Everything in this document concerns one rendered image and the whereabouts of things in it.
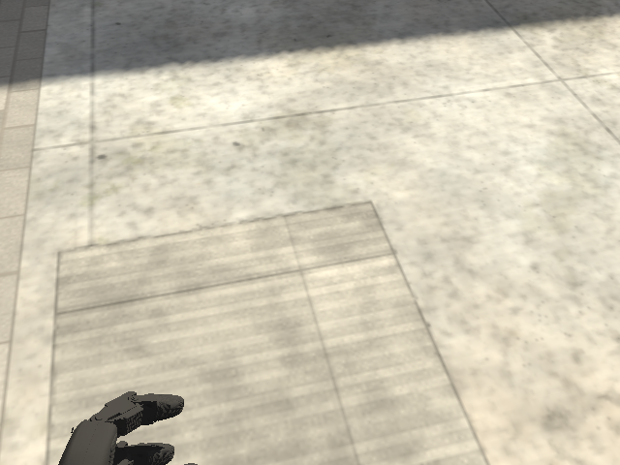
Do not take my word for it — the left robot hand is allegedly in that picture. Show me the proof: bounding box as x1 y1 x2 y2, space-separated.
58 391 198 465

